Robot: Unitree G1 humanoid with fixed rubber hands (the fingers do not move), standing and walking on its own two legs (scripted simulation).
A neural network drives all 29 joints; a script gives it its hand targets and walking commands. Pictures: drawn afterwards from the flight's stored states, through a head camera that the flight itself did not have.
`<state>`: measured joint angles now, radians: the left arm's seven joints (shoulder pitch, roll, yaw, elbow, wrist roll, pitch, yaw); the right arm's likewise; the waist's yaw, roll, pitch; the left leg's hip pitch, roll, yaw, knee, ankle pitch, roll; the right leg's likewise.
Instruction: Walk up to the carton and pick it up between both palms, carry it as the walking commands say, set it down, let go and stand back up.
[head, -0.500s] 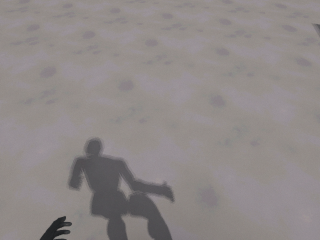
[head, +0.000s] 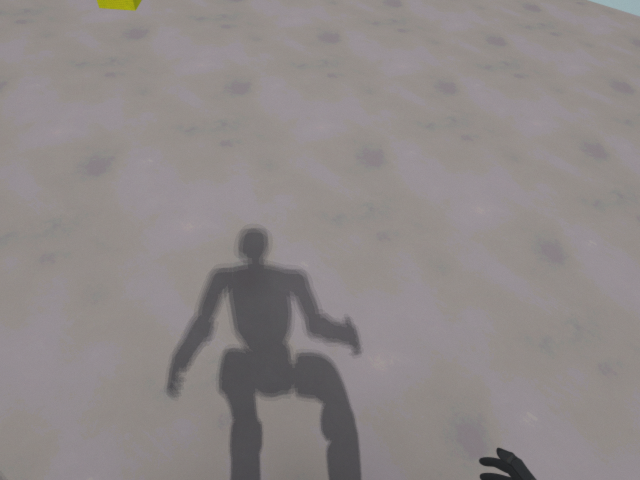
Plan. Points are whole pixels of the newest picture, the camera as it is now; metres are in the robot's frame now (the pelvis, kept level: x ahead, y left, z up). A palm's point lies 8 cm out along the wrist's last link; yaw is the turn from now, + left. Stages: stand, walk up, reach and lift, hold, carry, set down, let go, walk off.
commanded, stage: walk up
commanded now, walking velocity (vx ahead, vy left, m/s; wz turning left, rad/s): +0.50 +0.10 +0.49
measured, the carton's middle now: out of the picture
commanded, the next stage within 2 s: none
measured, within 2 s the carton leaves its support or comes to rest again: neither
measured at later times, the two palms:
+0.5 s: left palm (134, 314) +0.37 +0.31 -0.12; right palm (470, 471) +0.19 -0.21 -0.14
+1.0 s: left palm (50, 314) +0.37 +0.45 -0.15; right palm (333, 221) +0.59 +0.00 -0.10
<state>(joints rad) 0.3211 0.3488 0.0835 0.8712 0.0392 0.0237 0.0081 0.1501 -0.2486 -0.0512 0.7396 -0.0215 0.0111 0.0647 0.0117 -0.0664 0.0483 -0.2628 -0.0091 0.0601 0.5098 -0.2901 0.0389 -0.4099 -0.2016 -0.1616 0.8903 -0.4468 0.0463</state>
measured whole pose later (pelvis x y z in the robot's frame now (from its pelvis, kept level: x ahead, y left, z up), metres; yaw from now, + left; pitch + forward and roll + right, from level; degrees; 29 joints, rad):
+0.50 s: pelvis +0.23 +0.04 -0.02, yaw +13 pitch +3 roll -2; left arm 0.04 0.23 0.04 0.80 0.02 -0.05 0.02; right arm 0.49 -0.19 -0.07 0.99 -0.01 -0.05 -0.01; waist -0.11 0.02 0.05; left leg -0.14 -0.07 -0.12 0.96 -0.46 0.04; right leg -0.45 -0.05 -0.19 0.63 -0.22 -0.03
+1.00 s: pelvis +0.44 +0.21 +0.00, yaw +19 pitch +0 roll -2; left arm 0.28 0.25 0.06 1.00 0.03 -0.04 -0.03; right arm 0.19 -0.20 -0.02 0.94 -0.01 -0.07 0.01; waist 0.01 -0.04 0.08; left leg -0.30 0.04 0.09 0.51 -0.21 0.05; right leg -0.44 -0.13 -0.07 1.15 -0.29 0.02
